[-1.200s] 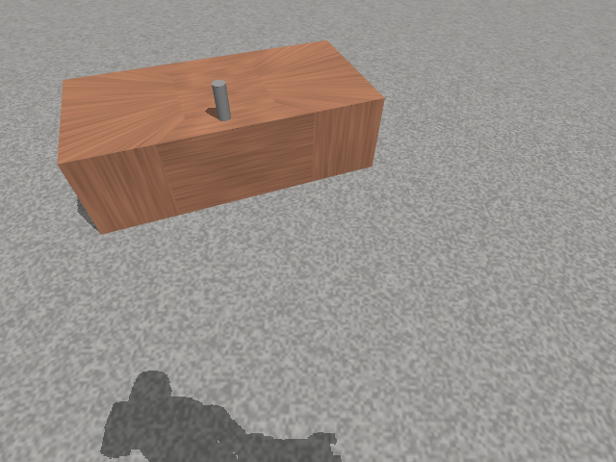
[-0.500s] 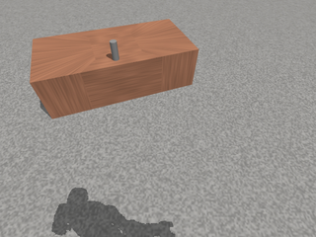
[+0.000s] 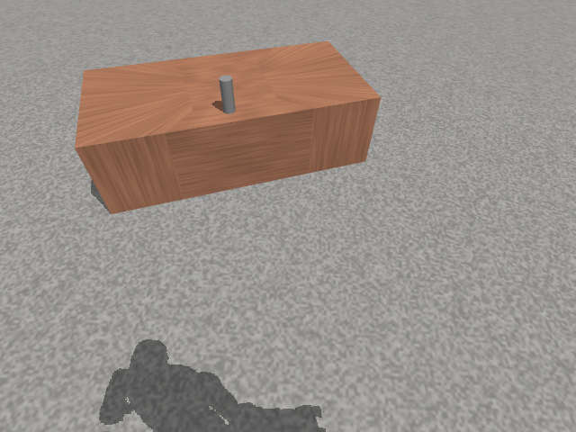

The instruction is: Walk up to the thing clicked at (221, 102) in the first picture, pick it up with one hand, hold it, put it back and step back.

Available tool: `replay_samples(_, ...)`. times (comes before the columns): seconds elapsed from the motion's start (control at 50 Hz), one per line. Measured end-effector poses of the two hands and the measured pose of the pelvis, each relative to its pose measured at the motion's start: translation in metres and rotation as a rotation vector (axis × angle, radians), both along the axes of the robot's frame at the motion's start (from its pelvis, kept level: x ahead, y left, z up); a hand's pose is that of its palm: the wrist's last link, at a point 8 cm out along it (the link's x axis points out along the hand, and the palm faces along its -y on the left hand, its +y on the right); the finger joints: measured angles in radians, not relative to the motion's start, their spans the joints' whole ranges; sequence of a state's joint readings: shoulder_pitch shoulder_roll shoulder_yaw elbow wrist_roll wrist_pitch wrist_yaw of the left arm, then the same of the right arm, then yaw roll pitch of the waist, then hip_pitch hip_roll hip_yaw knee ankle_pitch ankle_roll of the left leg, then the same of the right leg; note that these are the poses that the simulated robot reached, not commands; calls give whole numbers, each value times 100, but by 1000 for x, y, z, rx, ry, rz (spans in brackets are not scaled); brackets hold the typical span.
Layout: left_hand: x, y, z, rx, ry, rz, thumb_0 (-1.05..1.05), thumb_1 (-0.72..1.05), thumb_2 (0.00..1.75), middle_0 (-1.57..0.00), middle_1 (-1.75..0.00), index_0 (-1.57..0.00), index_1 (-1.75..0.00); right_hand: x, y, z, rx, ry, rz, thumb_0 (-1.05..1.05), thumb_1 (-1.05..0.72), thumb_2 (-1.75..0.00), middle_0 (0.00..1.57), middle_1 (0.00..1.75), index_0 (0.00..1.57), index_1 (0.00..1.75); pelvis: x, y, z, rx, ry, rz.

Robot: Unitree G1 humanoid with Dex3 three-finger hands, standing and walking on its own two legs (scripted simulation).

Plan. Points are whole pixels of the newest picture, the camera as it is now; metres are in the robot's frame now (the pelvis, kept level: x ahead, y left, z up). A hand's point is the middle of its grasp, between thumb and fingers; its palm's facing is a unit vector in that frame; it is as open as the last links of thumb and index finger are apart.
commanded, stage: walk up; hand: right
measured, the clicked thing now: (227, 95) +1.42 +0.30 -0.31
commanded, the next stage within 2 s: none
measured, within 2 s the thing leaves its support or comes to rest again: neither
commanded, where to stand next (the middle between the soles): +0.97 +0.35 m, yaw +21 degrees
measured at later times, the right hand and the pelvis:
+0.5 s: hand (371, 381) +0.24 -0.12 -0.13, palm faces -0.16 +0.91 -0.37, open 7.4 cm; pelvis +0.16 +0.13 -0.01, yaw +12 degrees
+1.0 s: hand (333, 224) +0.58 -0.08 -0.15, palm faces -0.36 +0.87 -0.35, open 7.4 cm; pelvis +0.40 +0.14 +0.00, yaw +19 degrees
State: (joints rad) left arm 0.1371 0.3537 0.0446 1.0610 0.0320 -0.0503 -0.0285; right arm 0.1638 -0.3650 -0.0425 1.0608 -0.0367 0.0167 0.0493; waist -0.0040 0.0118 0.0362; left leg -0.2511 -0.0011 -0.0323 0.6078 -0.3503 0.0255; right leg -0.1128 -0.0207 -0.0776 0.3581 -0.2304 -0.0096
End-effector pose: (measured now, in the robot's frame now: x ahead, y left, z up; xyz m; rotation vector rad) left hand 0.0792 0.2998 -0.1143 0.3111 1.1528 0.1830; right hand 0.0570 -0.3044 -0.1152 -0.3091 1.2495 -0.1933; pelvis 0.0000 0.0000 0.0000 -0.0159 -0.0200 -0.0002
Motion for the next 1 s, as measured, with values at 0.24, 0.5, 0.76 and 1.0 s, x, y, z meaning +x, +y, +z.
replay_samples(0.24,-19,114,-6,82,26,152,0,90,90,-21,-30,-20,-30,110,34,19,-75,-53,146,1,-90,-90,20,30,21,30,63,65,-17,-27,-16,119)
replay_samples(0.5,113,163,-9,-18,-50,126,1,91,90,-21,-30,-20,-30,178,136,19,-37,-43,161,0,-90,-90,21,30,21,30,160,134,-8,18,-20,205)
replay_samples(0.76,244,172,9,54,-97,189,0,90,90,-21,-30,-20,-30,319,138,-17,-4,-10,240,1,-89,-90,21,30,21,30,303,137,-23,45,-4,272)
replay_samples(1.0,263,152,26,60,-41,345,0,90,90,-21,-30,-20,-30,530,175,5,24,-172,428,1,-90,-90,20,30,21,30,404,144,-4,27,-29,327)
